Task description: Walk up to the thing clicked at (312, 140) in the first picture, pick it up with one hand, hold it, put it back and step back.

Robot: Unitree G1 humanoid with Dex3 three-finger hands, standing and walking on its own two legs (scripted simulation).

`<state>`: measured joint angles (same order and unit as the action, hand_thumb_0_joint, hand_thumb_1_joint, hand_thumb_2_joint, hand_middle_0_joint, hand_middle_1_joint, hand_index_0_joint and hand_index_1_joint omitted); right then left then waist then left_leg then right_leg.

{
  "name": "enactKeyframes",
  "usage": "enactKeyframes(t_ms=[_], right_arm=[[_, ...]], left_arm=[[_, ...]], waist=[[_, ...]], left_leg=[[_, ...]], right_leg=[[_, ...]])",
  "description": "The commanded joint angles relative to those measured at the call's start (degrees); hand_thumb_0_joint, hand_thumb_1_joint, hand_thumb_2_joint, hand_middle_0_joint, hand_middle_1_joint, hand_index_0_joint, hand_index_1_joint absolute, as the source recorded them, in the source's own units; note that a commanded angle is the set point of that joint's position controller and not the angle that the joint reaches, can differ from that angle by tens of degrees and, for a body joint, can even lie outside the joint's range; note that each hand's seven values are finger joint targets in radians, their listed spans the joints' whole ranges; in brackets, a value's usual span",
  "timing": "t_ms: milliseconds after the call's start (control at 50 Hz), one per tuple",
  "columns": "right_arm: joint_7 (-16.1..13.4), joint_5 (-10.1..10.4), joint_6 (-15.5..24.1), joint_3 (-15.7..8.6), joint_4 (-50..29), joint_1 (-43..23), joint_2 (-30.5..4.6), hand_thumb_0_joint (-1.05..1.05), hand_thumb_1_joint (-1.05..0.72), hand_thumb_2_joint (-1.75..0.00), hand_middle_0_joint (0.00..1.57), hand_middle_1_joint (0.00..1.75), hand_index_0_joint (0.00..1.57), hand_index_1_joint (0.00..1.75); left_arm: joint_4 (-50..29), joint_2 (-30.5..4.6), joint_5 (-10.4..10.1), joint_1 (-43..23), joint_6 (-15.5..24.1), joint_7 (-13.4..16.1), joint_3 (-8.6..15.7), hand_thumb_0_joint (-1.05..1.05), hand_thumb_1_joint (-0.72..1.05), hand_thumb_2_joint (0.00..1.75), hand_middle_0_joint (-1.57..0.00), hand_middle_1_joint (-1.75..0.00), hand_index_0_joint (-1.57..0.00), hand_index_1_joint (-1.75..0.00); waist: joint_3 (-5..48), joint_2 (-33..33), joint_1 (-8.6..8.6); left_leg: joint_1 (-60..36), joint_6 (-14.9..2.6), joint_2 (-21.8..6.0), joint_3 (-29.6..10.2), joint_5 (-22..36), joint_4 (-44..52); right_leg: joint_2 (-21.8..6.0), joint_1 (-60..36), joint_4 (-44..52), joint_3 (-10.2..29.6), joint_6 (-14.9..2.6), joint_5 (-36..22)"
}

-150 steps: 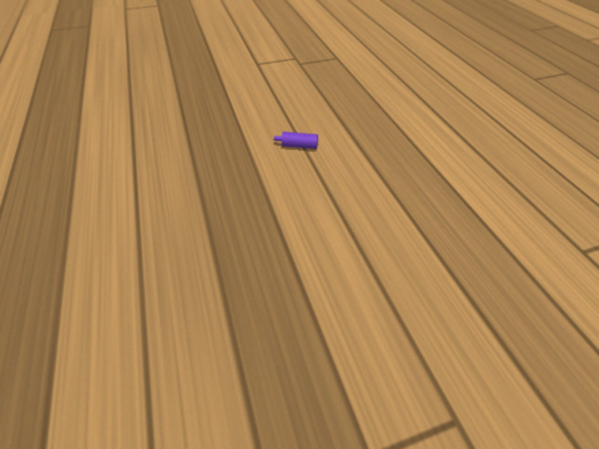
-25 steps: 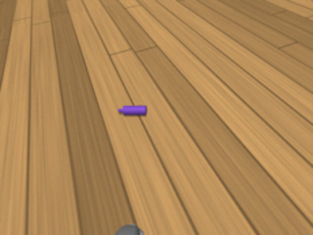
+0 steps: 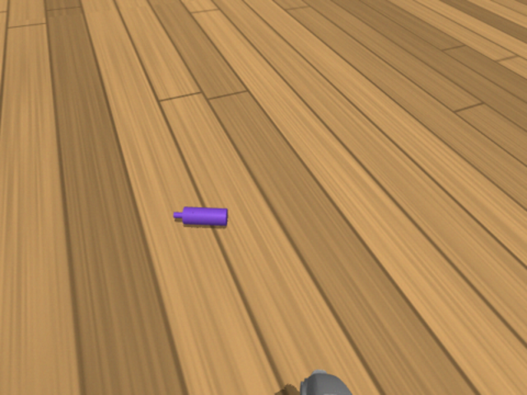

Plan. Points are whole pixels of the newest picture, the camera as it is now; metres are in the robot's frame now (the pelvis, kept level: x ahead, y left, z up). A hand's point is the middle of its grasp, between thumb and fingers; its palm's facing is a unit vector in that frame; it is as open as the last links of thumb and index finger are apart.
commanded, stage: walk up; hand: left
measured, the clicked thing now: (200, 216) +0.94 +0.27 -0.73
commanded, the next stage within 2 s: none
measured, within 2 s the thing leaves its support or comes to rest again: neither
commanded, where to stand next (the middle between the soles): +0.50 +0.01 m, yaw -1 degrees
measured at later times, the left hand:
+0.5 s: hand (113, 352) +0.21 +0.26 -0.13, palm faces +0.01 -0.92 -0.40, open 7.4 cm
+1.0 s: hand (142, 248) +0.42 +0.26 -0.14, palm faces -0.04 -0.90 -0.43, open 7.3 cm
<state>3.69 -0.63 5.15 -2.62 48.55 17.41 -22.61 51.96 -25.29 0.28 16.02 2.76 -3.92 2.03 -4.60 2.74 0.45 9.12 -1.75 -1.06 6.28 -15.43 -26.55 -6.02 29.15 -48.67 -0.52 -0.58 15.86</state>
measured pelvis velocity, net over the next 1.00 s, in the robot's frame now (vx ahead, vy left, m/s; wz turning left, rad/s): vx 0.35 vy -0.02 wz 0.01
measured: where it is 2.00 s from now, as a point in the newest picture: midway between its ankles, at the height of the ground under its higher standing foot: (254, 331)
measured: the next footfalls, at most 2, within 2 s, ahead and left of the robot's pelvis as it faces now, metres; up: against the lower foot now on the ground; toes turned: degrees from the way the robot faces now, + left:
right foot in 0.14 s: +0.22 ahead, -0.15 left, +0.00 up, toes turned -5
left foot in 0.58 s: +0.34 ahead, +0.13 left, +0.00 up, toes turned +6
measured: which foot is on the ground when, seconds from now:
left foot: down 0.00-0.16, up 0.18-0.56, down 0.58-0.96, up 0.98-1.00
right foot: up 0.00-0.12, down 0.14-0.60, up 0.62-0.92, down 0.94-1.00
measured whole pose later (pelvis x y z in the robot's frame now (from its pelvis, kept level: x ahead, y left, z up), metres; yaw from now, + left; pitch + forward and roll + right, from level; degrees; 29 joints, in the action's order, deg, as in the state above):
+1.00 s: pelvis +0.35 -0.02 -0.02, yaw +0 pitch -3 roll +0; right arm 2.7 -0.9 1.2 -2.8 49.6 19.3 -24.7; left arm 51.2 -23.9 0.7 15.5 5.2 -2.1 2.7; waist -5.1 -2.8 1.0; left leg 14.9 -1.8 -3.8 1.9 -27.9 -48.6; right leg -1.9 22.5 -38.0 -3.8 -1.0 12.3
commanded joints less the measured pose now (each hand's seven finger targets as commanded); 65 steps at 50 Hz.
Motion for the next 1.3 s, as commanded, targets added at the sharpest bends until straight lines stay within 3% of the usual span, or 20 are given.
enactKeyframes(t_ms=[0,100,120,140,160,280,440,540,580,600,680,780,900,920,940,960,1060,1120,1220,1280], right_arm=[[-1.25,0.49,0.97,-4.89,-4.78,0.07,-16.23,0.00,-0.90,-0.90,0.20,0.30,0.20,0.30],[-1.44,0.67,-0.37,-3.74,-6.19,-0.78,-13.61,0.00,-0.90,-0.90,0.20,0.30,0.20,0.30],[-1.37,0.58,-0.30,-2.57,-6.57,1.72,-10.25,0.00,-0.90,-0.90,0.20,0.30,0.20,0.30],[-1.30,1.00,-0.47,-1.94,-7.33,3.68,-9.16,0.00,-0.90,-0.90,0.20,0.30,0.20,0.30],[-2.08,0.30,-1.23,-3.45,-5.78,-0.53,-14.95,0.00,-0.90,-0.90,0.20,0.30,0.20,0.30],[-0.53,0.23,-2.27,-3.60,-0.48,4.48,-12.53,0.00,-0.90,-0.90,0.20,0.30,0.20,0.30],[0.98,-0.79,-1.50,-4.22,-2.95,-4.61,-11.74,0.00,-0.90,-0.90,0.20,0.30,0.20,0.30],[-0.18,-0.86,-0.37,-5.90,0.80,6.81,-14.55,0.00,-0.90,-0.90,0.20,0.30,0.20,0.30],[-1.31,-0.61,0.41,-7.27,-0.99,9.98,-22.31,0.00,-0.90,-0.90,0.20,0.30,0.20,0.30],[-1.25,0.62,0.01,-7.36,-1.31,7.78,-22.04,0.00,-0.90,-0.90,0.20,0.30,0.20,0.30],[-1.98,0.52,0.36,-4.96,-3.02,1.14,-16.49,0.00,-0.90,-0.90,0.20,0.30,0.20,0.30],[-1.58,0.00,0.16,-4.98,-4.25,1.93,-17.15,0.00,-0.90,-0.90,0.20,0.30,0.20,0.30],[-1.19,0.24,-1.59,-3.44,-6.39,-2.04,-13.63,0.00,-0.90,-0.90,0.20,0.30,0.20,0.30],[-1.36,0.36,-1.67,-2.49,-6.55,-0.66,-10.97,0.00,-0.90,-0.90,0.20,0.30,0.20,0.30],[-1.71,0.41,-1.99,-0.77,-6.94,1.28,-6.01,0.00,-0.90,-0.90,0.20,0.30,0.20,0.30],[-2.74,-0.03,-3.06,-2.59,-5.58,1.26,-11.63,0.00,-0.90,-0.90,0.20,0.30,0.20,0.30],[-3.05,0.17,-3.99,-3.20,-1.22,3.16,-12.09,0.00,-0.90,-0.90,0.20,0.30,0.20,0.30],[-2.92,0.22,-4.59,-2.86,-0.54,0.97,-10.11,0.00,-0.90,-0.90,0.20,0.30,0.20,0.30],[-3.39,0.25,-4.34,-3.62,2.14,0.25,-11.28,0.00,-0.90,-0.90,0.20,0.30,0.20,0.30],[-3.53,0.50,-3.56,-3.69,0.55,-8.43,-17.56,0.00,-0.90,-0.90,0.20,0.30,0.20,0.30]], left_arm=[[-4.89,-8.54,0.10,-2.40,1.99,0.14,3.47,0.00,0.90,0.90,-0.20,-0.30,-0.20,-0.30],[-1.52,-11.16,0.35,6.18,3.11,1.17,5.29,0.00,0.90,0.90,-0.20,-0.30,-0.20,-0.30],[-0.77,-14.71,0.80,11.03,3.55,1.87,6.85,0.00,0.90,0.90,-0.20,-0.30,-0.20,-0.30],[-2.44,-20.47,0.45,12.27,3.95,2.42,7.79,0.00,0.90,0.90,-0.20,-0.30,-0.20,-0.30],[-2.78,-20.25,-0.34,9.63,3.63,2.43,7.12,0.00,0.90,0.90,-0.20,-0.30,-0.20,-0.30],[-5.91,-13.29,-0.17,0.98,3.78,2.53,5.11,0.00,0.90,0.90,-0.20,-0.30,-0.20,-0.30],[-7.19,-14.97,0.10,2.43,3.74,2.09,5.56,0.00,0.90,0.90,-0.20,-0.30,-0.20,-0.30],[-7.53,-12.03,0.64,0.09,2.89,2.21,3.78,0.00,0.90,0.90,-0.20,-0.30,-0.20,-0.30],[-7.40,-7.72,-0.60,3.97,2.53,2.49,2.47,0.00,0.90,0.90,-0.20,-0.30,-0.20,-0.30],[-6.16,-12.52,0.07,1.51,2.20,3.40,3.27,0.00,0.90,0.90,-0.20,-0.30,-0.20,-0.30],[-2.59,-11.83,-0.58,5.57,1.97,2.38,3.40,0.00,0.90,0.90,-0.20,-0.30,-0.20,-0.30],[-4.13,-9.65,0.15,0.91,1.80,1.13,3.54,0.00,0.90,0.90,-0.20,-0.30,-0.20,-0.30],[-0.83,-10.83,0.38,7.72,3.14,2.18,4.95,0.00,0.90,0.90,-0.20,-0.30,-0.20,-0.30],[-0.58,-13.15,0.62,11.36,3.52,2.91,5.75,0.00,0.90,0.90,-0.20,-0.30,-0.20,-0.30],[-1.59,-17.76,1.00,11.66,4.11,4.02,6.41,0.00,0.90,0.90,-0.20,-0.30,-0.20,-0.30],[-2.72,-19.38,-0.05,9.00,3.67,4.03,6.11,0.00,0.90,0.90,-0.20,-0.30,-0.20,-0.30],[-4.70,-14.19,-0.16,2.61,3.00,5.09,4.27,0.00,0.90,0.90,-0.20,-0.30,-0.20,-0.30],[-5.45,-13.05,0.69,0.03,2.65,5.38,3.50,0.00,0.90,0.90,-0.20,-0.30,-0.20,-0.30],[-5.31,-11.66,-0.43,-6.04,0.62,5.32,1.86,0.00,0.90,0.90,-0.20,-0.30,-0.20,-0.30],[-2.05,-9.02,-1.24,-2.33,-0.95,5.53,1.30,0.00,0.90,0.90,-0.20,-0.30,-0.20,-0.30]], waist=[[1.08,-10.74,0.69],[7.42,-1.81,-4.65],[9.89,9.34,-6.84],[11.11,15.77,-6.51],[7.16,7.16,-6.55],[2.45,6.37,-0.98],[0.58,4.22,-2.81],[4.65,-5.34,4.91],[4.49,-21.05,5.08],[1.35,-13.30,4.31],[1.05,-12.10,0.00],[0.45,-13.24,1.37],[4.05,-5.10,-3.90],[6.05,4.07,-6.22],[6.08,15.12,-5.13],[4.74,8.70,-4.34],[5.08,5.46,-1.11],[6.16,7.32,-0.96],[6.75,5.14,1.56],[6.14,-12.69,-1.53]], left_leg=[[0.80,-10.60,-13.00,-9.21,11.43,9.64],[8.03,-6.40,-8.57,-4.69,10.50,-10.61],[16.02,-4.31,-4.17,-1.27,3.10,-25.57],[28.61,-1.20,3.00,-1.76,-13.94,-37.59],[29.39,-0.99,-0.67,-7.71,-16.22,-41.80],[20.87,0.77,-4.07,-7.48,-3.00,-29.57],[16.29,1.70,-4.67,-4.59,3.30,-11.33],[-7.88,-0.78,-1.19,-3.68,-2.38,-4.92],[-13.11,-10.15,-22.38,-43.13,-17.65,14.82],[-6.19,-13.93,-24.14,-43.54,-16.34,13.34],[0.72,-10.13,-14.88,-18.27,2.48,9.64],[3.09,-12.43,-14.76,-14.32,1.31,10.41],[15.75,-7.09,-8.92,-7.06,-4.08,-5.80],[19.75,-5.04,-5.14,-3.29,-4.23,-18.72],[27.62,-0.94,1.17,-1.57,-14.93,-32.98],[28.13,-0.48,-0.19,-7.10,-18.06,-36.45],[21.15,0.55,-3.93,-8.72,-11.04,-31.56],[12.98,0.89,-3.29,-6.42,-7.14,-20.87],[0.00,-0.29,-0.81,-4.31,4.24,-9.98],[12.01,-9.46,-17.47,-27.78,-6.82,4.88]], right_leg=[[-0.13,-2.81,10.35,-1.93,-0.18,-6.46],[4.72,-26.55,19.67,-4.05,-2.04,-5.98],[-2.33,-34.30,25.10,6.36,-3.81,4.47],[-18.90,-39.26,34.61,36.09,-10.57,11.32],[-21.67,-31.91,35.00,40.62,-16.04,15.15],[-8.38,-17.51,34.34,9.58,-11.34,1.13],[-9.64,-14.38,34.29,7.16,-11.61,10.33],[-5.07,-2.26,13.32,1.28,-7.11,3.57],[8.44,14.00,-15.01,-2.74,-1.89,13.40],[3.92,12.86,-18.68,3.45,-2.36,14.60],[-0.55,4.18,-9.19,3.35,-1.29,4.71],[-0.14,-0.16,3.22,-0.93,0.23,1.96],[5.08,-25.11,16.60,-3.65,-0.44,-5.92],[1.75,-30.70,22.90,2.50,-2.19,1.42],[-14.44,-31.83,31.24,27.66,-6.99,0.55],[-20.27,-26.96,31.99,36.47,-13.71,-1.13],[-11.08,-19.49,24.04,13.15,-12.53,-22.78],[-9.67,-12.85,20.96,7.84,-11.56,-30.43],[-6.61,-1.04,14.26,6.06,-7.27,-11.20],[4.21,-7.05,2.17,-1.20,-1.01,14.72]])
